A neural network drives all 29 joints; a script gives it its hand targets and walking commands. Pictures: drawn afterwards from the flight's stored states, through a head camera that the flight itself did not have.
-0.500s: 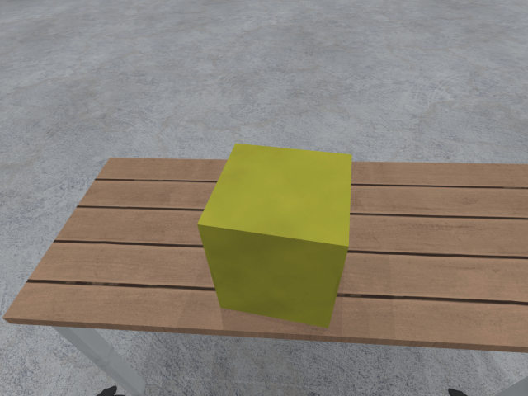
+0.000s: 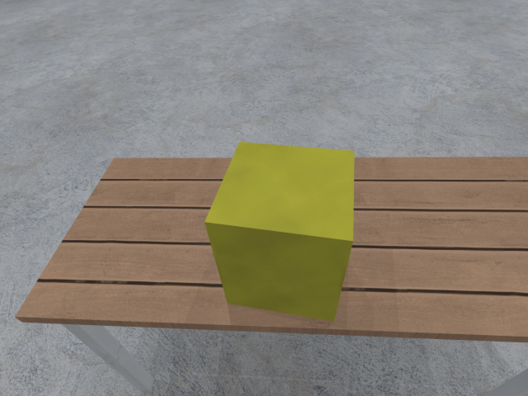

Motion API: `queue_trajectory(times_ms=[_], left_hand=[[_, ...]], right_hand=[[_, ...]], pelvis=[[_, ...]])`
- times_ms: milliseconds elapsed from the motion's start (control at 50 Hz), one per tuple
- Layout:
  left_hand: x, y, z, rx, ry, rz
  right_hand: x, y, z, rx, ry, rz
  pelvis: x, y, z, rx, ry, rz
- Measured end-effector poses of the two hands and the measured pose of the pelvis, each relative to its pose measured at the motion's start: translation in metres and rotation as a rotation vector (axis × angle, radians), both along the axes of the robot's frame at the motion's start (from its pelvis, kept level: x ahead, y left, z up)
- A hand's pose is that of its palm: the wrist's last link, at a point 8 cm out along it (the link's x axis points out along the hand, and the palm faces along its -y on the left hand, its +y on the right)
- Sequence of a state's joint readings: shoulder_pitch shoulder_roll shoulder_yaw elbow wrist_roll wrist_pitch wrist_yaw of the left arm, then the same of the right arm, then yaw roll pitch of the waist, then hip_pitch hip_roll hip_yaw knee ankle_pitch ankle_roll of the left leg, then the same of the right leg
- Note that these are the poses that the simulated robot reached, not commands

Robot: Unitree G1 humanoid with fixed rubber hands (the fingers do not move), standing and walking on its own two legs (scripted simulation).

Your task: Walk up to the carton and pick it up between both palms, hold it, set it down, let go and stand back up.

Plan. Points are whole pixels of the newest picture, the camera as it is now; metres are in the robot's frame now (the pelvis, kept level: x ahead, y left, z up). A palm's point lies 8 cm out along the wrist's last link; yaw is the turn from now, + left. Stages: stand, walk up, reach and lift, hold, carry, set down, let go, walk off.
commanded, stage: stand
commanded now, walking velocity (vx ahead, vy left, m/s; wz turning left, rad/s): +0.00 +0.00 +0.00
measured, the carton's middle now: (286, 231) +0.42 -0.02 +0.00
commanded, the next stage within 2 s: none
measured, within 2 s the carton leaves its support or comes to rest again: neither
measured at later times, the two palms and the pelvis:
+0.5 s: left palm out of the picture +0.06 +0.31 -0.11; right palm out of the picture +0.06 -0.29 -0.12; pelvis -0.01 +0.01 +0.00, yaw +0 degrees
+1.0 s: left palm out of the picture +0.08 +0.30 -0.11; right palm out of the picture +0.08 -0.28 -0.12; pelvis +0.00 +0.01 +0.00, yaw -1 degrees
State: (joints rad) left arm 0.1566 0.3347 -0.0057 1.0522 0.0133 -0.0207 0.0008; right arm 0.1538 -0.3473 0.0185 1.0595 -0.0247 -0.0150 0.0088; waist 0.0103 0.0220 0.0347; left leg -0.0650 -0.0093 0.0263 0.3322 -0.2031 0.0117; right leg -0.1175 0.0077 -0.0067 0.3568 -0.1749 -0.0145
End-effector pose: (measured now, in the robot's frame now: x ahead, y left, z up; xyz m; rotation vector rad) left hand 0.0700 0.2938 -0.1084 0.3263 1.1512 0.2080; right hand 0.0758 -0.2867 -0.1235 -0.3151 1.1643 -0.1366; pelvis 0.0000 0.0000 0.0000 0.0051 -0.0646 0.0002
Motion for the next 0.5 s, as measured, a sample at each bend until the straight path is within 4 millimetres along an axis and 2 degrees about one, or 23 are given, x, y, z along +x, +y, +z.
queue_trajectory(times_ms=[140,500], left_hand=[[-0.006,0.005,-0.002,0.002,0.015,0.001],[-0.012,0.012,-0.003,0.009,0.031,0.002]], right_hand=[[-0.011,0.0,0.001,-0.01,0.019,-0.025],[-0.013,-0.002,0.004,-0.022,0.017,-0.049]], pelvis=[[-0.004,0.002,0.001,0.001,-0.005,-0.002],[-0.009,0.008,0.001,0.003,-0.001,-0.009]])
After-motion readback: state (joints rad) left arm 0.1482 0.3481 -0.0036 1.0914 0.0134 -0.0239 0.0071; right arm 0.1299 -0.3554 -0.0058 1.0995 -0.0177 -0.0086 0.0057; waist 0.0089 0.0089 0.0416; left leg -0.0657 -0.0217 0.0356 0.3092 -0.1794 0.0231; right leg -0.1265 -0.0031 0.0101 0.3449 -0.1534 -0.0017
